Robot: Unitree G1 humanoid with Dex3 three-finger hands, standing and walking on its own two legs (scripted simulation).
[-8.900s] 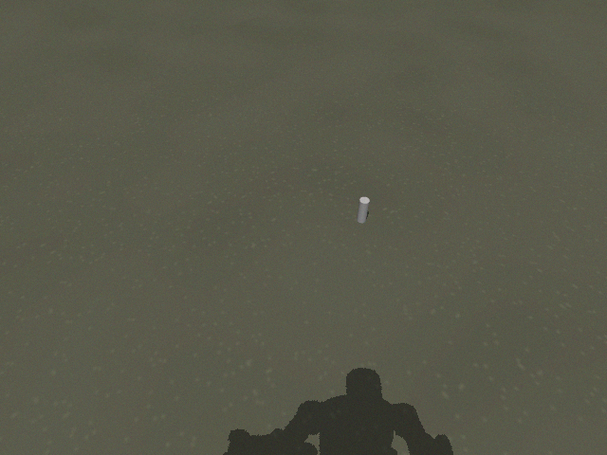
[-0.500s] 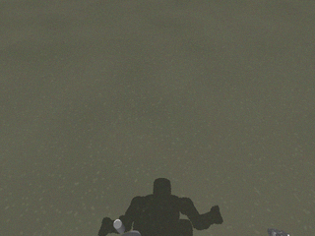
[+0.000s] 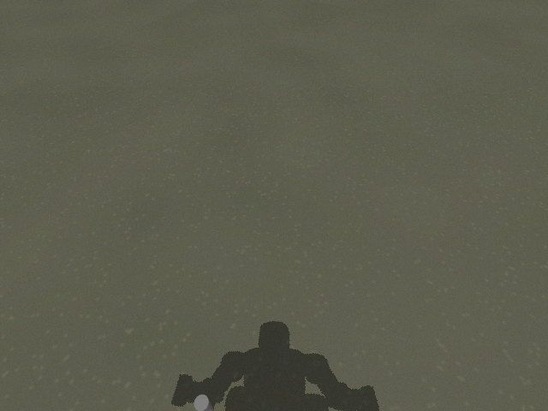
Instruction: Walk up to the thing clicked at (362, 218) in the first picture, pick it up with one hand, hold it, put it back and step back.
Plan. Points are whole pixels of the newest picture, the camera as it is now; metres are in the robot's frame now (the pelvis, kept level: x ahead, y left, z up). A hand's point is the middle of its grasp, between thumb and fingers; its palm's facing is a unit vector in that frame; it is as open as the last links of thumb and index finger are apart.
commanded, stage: walk up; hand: left
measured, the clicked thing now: (204, 407) +0.29 +0.22 -0.71
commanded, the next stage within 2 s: none
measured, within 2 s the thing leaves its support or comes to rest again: neither
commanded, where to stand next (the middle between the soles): -0.05 +0.01 m, yaw +0 degrees
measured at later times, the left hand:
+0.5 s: hand out of the picture +0.01 +0.30 -0.17, palm faces -0.01 -0.89 -0.45, open 7.4 cm
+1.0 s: hand out of the picture +0.05 +0.26 -0.17, palm faces -0.02 -0.93 -0.36, open 7.4 cm
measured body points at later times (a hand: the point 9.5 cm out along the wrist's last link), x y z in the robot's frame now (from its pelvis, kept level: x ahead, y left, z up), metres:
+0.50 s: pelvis -0.07 +0.02 -0.02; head -0.01 +0.01 +0.42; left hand +0.01 +0.35 -0.14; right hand +0.05 -0.31 -0.14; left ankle -0.07 +0.15 -0.70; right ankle -0.02 -0.13 -0.74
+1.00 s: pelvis -0.04 +0.00 -0.03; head +0.01 +0.00 +0.42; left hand +0.05 +0.31 -0.15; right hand +0.01 -0.35 -0.13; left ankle -0.09 +0.16 -0.73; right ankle +0.05 -0.14 -0.74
